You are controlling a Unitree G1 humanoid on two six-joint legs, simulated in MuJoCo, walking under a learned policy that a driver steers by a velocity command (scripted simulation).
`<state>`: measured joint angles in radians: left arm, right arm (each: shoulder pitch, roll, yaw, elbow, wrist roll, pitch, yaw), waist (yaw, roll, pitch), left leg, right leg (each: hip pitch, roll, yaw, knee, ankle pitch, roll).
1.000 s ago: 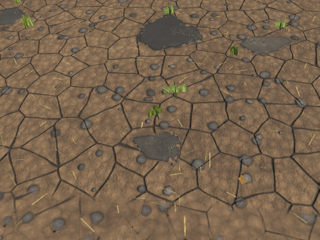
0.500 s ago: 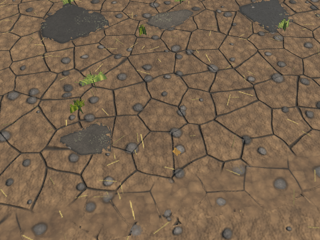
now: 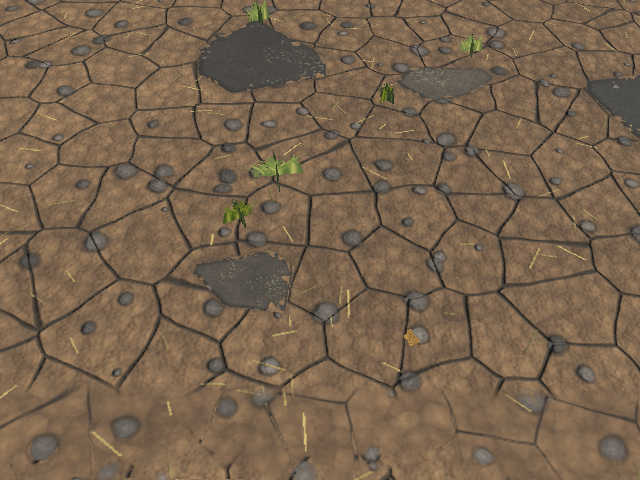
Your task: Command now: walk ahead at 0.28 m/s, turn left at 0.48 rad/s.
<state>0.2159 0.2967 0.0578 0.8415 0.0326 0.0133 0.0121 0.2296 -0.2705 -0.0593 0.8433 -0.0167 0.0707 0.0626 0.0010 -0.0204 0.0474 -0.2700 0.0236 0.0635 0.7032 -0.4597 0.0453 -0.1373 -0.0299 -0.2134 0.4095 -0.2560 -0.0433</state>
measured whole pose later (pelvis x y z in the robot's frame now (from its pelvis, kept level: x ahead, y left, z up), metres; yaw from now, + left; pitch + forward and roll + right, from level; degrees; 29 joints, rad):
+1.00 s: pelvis +0.50 +0.09 +0.00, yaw -7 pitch +2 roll -1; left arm 0.44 0.27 0.06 0.90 0.01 -0.05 0.00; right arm 0.00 -0.26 0.02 0.72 -0.03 -0.05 0.03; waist 0.11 0.03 0.05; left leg -0.57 0.04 -0.04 0.58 -0.06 -0.03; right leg -0.01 0.14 0.19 0.33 -0.34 -0.10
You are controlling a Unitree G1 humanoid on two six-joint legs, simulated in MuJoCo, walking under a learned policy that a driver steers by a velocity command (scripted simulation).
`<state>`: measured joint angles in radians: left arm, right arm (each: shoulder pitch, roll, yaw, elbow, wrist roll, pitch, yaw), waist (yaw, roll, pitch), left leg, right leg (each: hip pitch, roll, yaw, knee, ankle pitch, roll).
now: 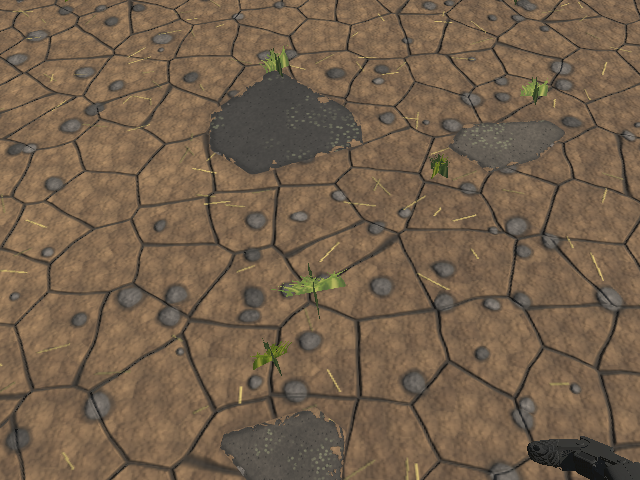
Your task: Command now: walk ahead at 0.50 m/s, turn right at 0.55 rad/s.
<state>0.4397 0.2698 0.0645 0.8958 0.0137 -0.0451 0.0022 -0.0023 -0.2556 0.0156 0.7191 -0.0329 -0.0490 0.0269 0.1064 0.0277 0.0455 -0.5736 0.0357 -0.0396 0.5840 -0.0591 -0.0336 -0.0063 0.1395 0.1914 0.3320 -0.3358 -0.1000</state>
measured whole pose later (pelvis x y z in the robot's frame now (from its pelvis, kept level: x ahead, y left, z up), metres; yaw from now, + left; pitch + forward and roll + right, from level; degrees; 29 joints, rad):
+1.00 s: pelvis +0.49 -0.05 +0.00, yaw -2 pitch +0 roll -1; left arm 0.39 0.21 0.03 0.97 0.01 -0.08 0.02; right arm 0.11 -0.21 -0.03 0.84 -0.04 -0.03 0.03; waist 0.05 0.03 0.07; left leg -0.49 0.01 0.06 0.57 -0.06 0.07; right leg 0.01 0.01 -0.22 0.35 -0.37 -0.03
